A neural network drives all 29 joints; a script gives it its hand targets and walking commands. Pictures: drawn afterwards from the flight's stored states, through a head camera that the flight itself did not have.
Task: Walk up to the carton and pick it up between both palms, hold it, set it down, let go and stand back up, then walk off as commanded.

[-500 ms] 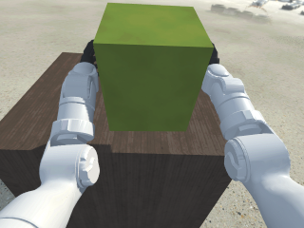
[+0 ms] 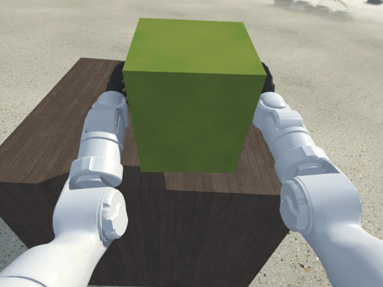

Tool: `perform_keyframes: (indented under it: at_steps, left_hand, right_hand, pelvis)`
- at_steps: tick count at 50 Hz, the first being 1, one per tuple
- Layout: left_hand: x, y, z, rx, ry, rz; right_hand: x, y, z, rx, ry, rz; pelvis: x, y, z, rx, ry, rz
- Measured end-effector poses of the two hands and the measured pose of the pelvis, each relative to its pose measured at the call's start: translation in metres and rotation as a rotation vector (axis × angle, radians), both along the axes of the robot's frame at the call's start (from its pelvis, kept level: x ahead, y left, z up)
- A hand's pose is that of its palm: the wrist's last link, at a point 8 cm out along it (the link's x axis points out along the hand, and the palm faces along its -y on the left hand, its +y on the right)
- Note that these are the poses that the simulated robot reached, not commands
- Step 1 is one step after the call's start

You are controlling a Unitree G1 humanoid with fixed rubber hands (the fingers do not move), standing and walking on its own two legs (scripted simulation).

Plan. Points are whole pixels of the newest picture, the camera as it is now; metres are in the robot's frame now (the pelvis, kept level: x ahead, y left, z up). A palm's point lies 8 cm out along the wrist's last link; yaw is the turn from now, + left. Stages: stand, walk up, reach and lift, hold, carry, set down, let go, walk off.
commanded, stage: set down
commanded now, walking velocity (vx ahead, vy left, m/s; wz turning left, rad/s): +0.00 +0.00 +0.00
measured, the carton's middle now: (190, 100) +0.43 +0.02 +0.22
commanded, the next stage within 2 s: none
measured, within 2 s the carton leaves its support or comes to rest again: rests again in 1.48 s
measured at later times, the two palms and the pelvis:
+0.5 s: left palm (123, 109) +0.42 +0.16 +0.19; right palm (260, 110) +0.43 -0.14 +0.20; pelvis +0.01 +0.01 +0.00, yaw -1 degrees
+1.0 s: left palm (126, 122) +0.43 +0.16 +0.15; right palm (255, 123) +0.44 -0.14 +0.16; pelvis +0.01 +0.00 +0.00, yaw -1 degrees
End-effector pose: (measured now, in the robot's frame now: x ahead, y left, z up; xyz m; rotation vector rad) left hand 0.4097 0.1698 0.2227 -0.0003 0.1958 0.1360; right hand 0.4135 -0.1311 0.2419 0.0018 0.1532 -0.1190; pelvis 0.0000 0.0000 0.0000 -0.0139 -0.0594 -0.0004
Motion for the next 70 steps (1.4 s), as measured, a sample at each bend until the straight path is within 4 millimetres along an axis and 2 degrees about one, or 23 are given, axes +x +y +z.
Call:
perform_keyframes:
  at_steps: [13,24,33,45,59,70]
  left_hand:
    - [0.007,-0.005,-0.024,0.025,0.028,-0.01]
    - [0.012,-0.009,-0.033,0.021,0.039,0.008]
    - [0.014,-0.004,-0.048,0.012,0.064,0.032]
    - [0.016,-0.008,-0.069,0.004,0.08,0.026]
    - [0.015,-0.008,-0.074,-0.011,0.068,0.036]
    - [0.008,-0.004,-0.09,-0.025,0.086,0.037]
  right_hand:
    - [0.005,-0.005,-0.027,0.004,0.026,-0.01]
    - [0.013,-0.009,-0.039,0.008,0.033,0.002]
    - [0.022,-0.004,-0.054,0.01,0.056,0.026]
    - [0.021,-0.008,-0.077,0.004,0.072,0.019]
    - [0.023,-0.008,-0.079,-0.01,0.054,0.029]
    - [0.016,-0.004,-0.096,-0.015,0.064,0.031]
  pelvis:
    - [0.007,0.003,0.0,-0.002,0.009,0.003]
    - [0.008,0.006,0.001,0.0,0.025,-0.025]
    - [0.011,0.004,0.001,0.002,0.051,-0.02]
    - [0.014,-0.001,0.001,0.005,0.076,-0.014]
    - [0.012,-0.001,0.002,0.011,0.093,-0.031]
    - [0.011,0.0,0.002,0.013,0.093,-0.026]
